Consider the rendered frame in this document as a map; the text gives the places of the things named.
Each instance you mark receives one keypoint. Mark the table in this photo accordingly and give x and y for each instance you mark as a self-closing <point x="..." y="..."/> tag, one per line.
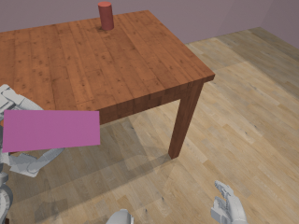
<point x="78" y="66"/>

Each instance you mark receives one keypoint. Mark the sponge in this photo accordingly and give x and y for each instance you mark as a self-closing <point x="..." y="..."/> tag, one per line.
<point x="26" y="130"/>

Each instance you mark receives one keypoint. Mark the robot left thigh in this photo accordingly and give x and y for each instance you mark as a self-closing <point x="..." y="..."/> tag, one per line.
<point x="121" y="217"/>

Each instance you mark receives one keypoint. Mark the robot left hand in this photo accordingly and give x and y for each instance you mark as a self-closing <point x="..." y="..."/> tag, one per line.
<point x="24" y="164"/>

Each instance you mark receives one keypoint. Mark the robot right hand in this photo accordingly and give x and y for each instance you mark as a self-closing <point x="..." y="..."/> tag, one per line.
<point x="225" y="212"/>

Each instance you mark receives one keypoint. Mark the left robot forearm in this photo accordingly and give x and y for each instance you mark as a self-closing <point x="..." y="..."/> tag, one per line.
<point x="6" y="197"/>

